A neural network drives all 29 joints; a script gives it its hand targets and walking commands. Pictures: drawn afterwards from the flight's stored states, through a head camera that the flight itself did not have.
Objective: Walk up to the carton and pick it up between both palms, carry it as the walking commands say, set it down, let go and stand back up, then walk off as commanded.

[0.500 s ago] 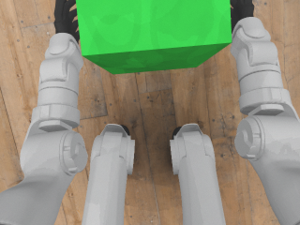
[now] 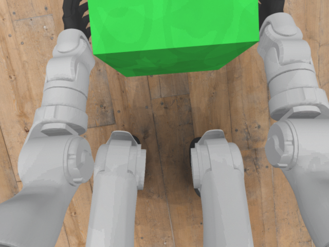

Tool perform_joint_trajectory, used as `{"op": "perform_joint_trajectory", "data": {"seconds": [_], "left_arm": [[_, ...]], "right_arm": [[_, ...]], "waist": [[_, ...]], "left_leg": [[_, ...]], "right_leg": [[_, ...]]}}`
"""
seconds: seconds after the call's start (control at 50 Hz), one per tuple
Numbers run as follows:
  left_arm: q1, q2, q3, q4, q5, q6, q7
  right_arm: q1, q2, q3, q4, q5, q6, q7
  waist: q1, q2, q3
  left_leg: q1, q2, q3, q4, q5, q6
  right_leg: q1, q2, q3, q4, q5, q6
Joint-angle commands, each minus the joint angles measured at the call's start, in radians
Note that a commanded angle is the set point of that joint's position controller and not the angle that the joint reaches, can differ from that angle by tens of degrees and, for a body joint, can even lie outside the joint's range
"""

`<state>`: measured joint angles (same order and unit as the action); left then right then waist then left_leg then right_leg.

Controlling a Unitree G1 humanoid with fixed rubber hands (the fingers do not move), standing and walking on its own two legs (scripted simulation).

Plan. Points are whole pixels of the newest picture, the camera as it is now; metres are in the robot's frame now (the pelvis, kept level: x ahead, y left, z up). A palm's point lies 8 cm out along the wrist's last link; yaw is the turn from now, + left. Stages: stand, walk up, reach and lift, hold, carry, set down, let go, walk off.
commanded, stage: set down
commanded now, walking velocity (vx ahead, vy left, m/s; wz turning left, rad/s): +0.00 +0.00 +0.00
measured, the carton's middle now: (171, 31) +0.53 -0.02 -0.23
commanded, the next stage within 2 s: none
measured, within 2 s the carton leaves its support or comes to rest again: rests again in 1.58 s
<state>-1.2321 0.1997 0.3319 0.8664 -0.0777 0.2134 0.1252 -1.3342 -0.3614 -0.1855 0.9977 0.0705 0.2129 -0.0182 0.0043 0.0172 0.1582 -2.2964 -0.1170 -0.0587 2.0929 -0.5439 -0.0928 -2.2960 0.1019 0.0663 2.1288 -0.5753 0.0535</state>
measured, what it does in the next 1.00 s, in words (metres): stands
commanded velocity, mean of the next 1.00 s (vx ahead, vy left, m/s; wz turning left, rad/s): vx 0.00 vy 0.00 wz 0.00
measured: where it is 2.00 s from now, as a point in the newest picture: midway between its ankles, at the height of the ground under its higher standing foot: (164, 176)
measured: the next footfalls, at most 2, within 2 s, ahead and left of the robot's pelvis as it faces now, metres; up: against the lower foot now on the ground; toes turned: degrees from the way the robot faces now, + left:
none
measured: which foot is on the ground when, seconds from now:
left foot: down 0.00-1.00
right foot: down 0.00-1.00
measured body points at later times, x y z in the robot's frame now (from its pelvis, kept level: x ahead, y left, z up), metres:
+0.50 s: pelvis +0.00 +0.00 -0.01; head +0.36 -0.02 +0.26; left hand +0.53 +0.17 -0.18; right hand +0.55 -0.20 -0.18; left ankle +0.12 +0.13 -0.35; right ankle +0.10 -0.12 -0.35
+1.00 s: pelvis -0.01 +0.00 -0.02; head +0.35 -0.02 +0.26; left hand +0.53 +0.17 -0.18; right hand +0.55 -0.20 -0.18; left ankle +0.12 +0.13 -0.35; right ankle +0.10 -0.12 -0.35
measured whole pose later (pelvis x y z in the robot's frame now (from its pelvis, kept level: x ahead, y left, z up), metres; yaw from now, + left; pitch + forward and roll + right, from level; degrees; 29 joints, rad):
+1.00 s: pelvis -0.01 +0.00 -0.02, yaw +0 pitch +38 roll +2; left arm -1.31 0.22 0.35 0.97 -0.04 0.18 0.11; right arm -1.42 -0.39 -0.17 1.12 0.04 0.18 -0.01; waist 0.01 0.02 0.27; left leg -2.28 -0.08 -0.03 2.16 -0.54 -0.08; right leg -2.29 0.06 0.05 2.20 -0.57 0.02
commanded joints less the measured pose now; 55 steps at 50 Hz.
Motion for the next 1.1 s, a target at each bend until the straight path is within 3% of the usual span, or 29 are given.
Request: {"op": "perform_joint_trajectory", "data": {"seconds": [0.0,0.48,0.74,1.08], "left_arm": [[-0.735,-0.858,-0.409,-0.199,-0.086,-0.042,-0.221],[-0.733,-0.808,-0.398,-0.137,-0.107,-0.080,-0.225],[-0.717,-0.773,-0.329,-0.062,-0.055,-0.075,-0.236],[-0.692,-0.712,-0.273,-0.030,-0.018,-0.068,-0.249]], "right_arm": [[-0.582,0.933,0.327,-0.197,0.092,-0.035,0.234],[-0.593,0.886,0.337,-0.137,0.117,-0.078,0.220],[-0.566,0.848,0.274,-0.048,0.062,-0.072,0.234],[-0.540,0.793,0.223,-0.004,0.014,-0.059,0.248]], "waist": [[-0.001,-0.041,-1.198],[0.005,-0.050,-1.093],[0.002,-0.044,-0.920],[0.009,-0.048,-0.830]], "left_leg": [[0.616,-0.012,0.156,-0.105,0.352,0.059],[0.553,-0.004,0.149,-0.062,0.357,0.063],[0.478,0.000,0.143,-0.064,0.249,0.071],[0.434,0.010,0.144,-0.056,0.204,0.071]], "right_leg": [[0.557,0.001,-0.117,-0.173,0.354,-0.047],[0.560,-0.011,-0.092,-0.126,0.376,-0.057],[0.460,-0.017,-0.082,-0.134,0.259,-0.069],[0.443,-0.026,-0.074,-0.128,0.225,-0.067]]}}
